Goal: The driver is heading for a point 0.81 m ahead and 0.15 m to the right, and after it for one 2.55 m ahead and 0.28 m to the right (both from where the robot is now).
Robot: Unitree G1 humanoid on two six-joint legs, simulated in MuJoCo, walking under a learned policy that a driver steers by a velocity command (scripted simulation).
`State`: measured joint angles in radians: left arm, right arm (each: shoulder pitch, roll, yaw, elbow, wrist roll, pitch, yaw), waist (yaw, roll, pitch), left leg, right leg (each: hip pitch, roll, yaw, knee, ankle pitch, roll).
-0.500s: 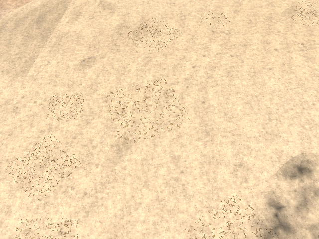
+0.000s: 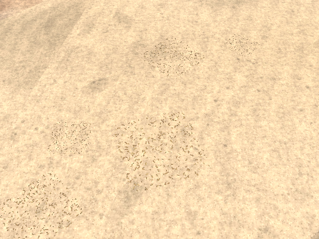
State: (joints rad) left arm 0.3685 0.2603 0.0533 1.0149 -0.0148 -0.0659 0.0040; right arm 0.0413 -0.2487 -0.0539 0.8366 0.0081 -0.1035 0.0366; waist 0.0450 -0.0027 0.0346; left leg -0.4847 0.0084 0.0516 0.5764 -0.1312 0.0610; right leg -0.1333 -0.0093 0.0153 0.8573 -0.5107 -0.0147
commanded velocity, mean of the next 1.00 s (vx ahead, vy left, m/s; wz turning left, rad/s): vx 0.50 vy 0.00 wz -0.26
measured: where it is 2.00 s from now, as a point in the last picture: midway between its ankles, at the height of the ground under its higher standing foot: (200, 110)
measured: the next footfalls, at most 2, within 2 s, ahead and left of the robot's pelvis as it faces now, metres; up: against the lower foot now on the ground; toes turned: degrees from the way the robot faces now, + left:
right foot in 0.52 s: +0.42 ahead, -0.15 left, +0.00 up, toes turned -17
left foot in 1.04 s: +0.79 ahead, -0.05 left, +0.00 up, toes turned -13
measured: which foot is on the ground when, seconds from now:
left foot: down 0.00-0.52, up 0.54-1.00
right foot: up 0.00-0.50, down 0.52-1.00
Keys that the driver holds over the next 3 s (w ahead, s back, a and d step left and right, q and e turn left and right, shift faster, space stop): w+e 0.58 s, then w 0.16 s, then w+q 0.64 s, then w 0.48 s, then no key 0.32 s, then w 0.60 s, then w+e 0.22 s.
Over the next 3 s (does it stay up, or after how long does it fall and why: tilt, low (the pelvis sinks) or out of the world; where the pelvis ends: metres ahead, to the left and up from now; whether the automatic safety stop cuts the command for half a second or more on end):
stays up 1.47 -0.07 0.01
